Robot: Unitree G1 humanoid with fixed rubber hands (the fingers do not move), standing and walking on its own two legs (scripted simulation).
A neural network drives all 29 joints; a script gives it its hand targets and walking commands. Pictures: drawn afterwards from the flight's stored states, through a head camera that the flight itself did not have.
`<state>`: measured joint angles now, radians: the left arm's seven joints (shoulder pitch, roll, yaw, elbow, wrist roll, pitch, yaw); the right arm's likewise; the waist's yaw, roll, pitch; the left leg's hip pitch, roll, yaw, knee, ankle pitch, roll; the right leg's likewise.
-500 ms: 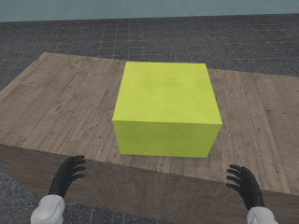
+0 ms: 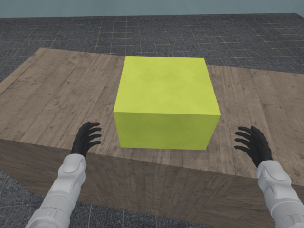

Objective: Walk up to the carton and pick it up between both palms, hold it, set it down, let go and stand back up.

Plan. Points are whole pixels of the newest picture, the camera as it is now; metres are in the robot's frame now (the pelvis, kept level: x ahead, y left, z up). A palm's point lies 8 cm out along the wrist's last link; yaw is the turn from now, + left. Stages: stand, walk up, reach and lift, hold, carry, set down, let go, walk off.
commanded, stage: reach and lift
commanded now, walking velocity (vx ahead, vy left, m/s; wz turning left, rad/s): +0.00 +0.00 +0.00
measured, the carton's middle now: (163, 101) +0.55 -0.02 +0.00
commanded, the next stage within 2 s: none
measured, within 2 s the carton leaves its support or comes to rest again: neither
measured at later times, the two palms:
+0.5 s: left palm (75, 115) +0.39 +0.24 +0.09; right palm (261, 125) +0.38 -0.28 +0.07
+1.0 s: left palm (75, 86) +0.46 +0.25 +0.13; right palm (250, 92) +0.46 -0.26 +0.13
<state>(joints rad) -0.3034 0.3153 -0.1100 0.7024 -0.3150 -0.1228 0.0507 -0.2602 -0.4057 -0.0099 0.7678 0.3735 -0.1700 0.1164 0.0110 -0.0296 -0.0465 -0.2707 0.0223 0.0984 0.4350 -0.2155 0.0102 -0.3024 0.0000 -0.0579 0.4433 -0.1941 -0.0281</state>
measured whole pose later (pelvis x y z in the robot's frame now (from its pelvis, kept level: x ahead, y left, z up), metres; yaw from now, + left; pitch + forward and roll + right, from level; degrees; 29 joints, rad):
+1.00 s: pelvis +0.00 -0.02 -0.01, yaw +2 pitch +19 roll +0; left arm -1.05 0.49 -0.18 1.14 -0.42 0.02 -0.01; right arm -0.96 -0.50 0.12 1.14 0.49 -0.02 0.04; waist -0.01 -0.03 -0.20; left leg -0.63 0.05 0.05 0.50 -0.19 -0.01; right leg -0.62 0.02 -0.11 0.45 -0.16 -0.05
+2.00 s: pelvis -0.01 -0.01 -0.04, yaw +2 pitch +33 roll -1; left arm -1.27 0.42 -0.26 1.53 -0.47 -0.29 -0.02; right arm -1.16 -0.43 0.10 1.39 0.44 -0.22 0.05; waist -0.03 0.00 -0.30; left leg -1.01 0.05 0.04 0.64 -0.20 -0.01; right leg -1.00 0.01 -0.11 0.59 -0.17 -0.05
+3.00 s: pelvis +0.00 +0.00 -0.03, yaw +1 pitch +32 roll -1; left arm -1.27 0.29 -0.09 1.54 -0.30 -0.30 0.04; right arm -1.17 -0.35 0.02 1.40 0.32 -0.22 -0.01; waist -0.01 0.01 -0.28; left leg -0.94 0.05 0.06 0.61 -0.22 0.01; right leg -0.93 0.01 -0.09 0.53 -0.16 -0.03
